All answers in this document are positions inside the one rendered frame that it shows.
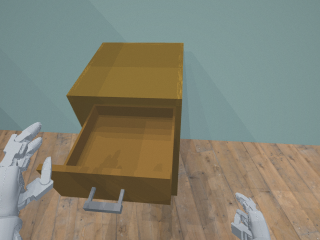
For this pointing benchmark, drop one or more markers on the drawer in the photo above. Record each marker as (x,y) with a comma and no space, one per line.
(127,147)

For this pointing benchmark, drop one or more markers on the right robot hand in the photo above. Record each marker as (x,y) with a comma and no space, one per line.
(253,224)

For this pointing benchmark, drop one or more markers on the handle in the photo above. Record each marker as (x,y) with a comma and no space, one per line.
(104,207)

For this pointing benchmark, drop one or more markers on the left robot hand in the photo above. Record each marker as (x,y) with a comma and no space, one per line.
(17,152)

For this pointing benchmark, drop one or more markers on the left robot forearm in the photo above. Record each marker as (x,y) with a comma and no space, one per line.
(10,227)

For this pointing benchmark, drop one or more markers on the cabinet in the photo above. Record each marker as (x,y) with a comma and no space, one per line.
(133,74)

